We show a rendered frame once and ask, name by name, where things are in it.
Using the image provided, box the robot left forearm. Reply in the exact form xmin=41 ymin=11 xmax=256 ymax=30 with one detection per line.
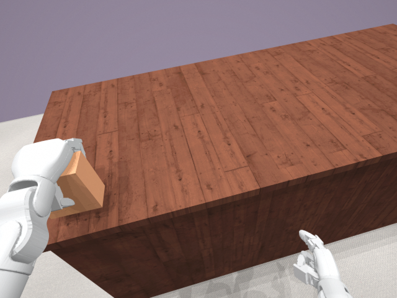
xmin=0 ymin=175 xmax=56 ymax=298

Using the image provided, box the right robot hand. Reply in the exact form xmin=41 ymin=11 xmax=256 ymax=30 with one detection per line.
xmin=293 ymin=230 xmax=341 ymax=289

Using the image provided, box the robot right forearm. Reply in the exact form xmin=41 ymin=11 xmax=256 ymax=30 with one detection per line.
xmin=318 ymin=278 xmax=353 ymax=298

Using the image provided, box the left robot hand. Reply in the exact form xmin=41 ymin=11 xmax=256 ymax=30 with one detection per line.
xmin=11 ymin=138 xmax=86 ymax=212

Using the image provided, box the sponge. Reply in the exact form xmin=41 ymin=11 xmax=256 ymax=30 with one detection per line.
xmin=49 ymin=151 xmax=105 ymax=219

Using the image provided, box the table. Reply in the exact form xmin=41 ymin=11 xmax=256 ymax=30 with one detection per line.
xmin=33 ymin=24 xmax=397 ymax=298

